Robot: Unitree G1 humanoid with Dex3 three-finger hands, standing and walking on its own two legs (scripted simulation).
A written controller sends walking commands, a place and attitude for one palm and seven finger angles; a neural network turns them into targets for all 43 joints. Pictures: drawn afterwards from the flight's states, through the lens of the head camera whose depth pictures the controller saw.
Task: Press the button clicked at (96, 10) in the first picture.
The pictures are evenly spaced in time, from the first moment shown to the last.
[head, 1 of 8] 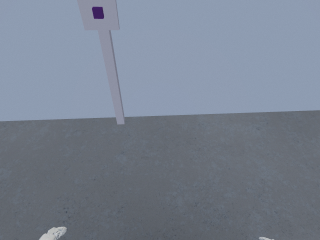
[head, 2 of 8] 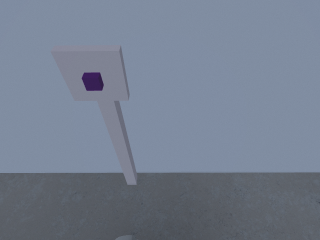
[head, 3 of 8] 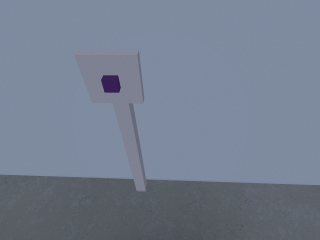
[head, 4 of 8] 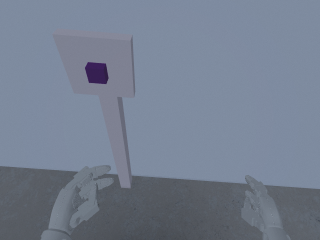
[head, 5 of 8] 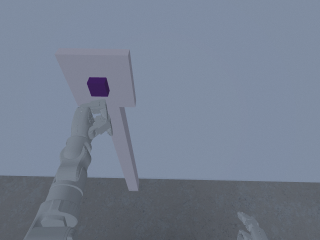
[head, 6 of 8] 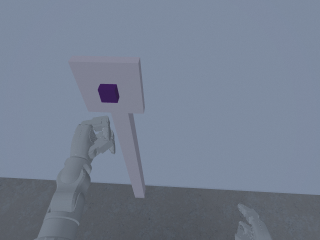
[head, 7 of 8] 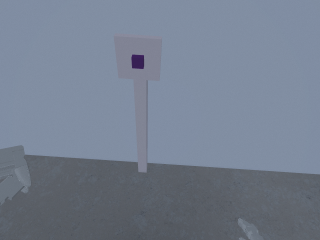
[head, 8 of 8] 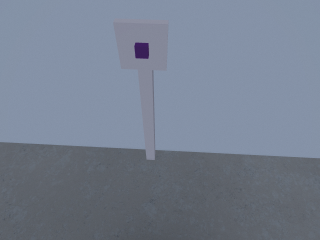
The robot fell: no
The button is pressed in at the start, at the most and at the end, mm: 0 12 0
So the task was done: yes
